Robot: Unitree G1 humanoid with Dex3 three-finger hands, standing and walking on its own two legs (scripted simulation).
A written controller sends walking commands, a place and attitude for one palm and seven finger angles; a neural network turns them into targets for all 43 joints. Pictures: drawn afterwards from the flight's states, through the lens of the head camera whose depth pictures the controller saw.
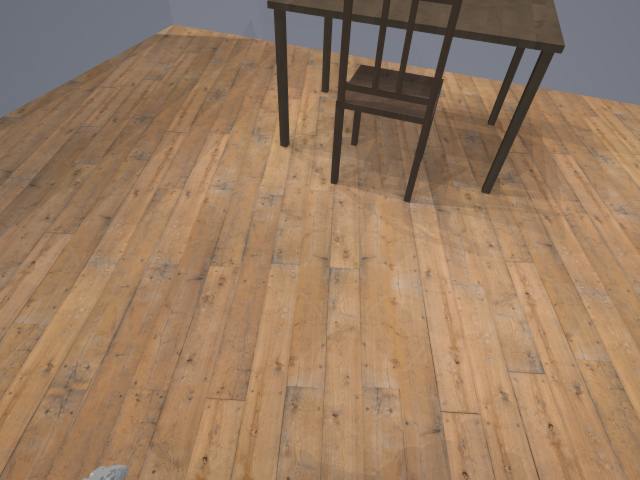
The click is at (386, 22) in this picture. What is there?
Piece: chair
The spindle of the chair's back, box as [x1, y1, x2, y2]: [372, 0, 390, 88]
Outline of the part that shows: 390,0 383,0 372,82 373,88 377,87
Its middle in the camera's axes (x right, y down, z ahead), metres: +0.22 -0.73 +1.45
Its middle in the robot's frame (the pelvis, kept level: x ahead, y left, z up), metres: +1.58 -0.16 -0.07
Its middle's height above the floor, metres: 0.70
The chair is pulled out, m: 0.00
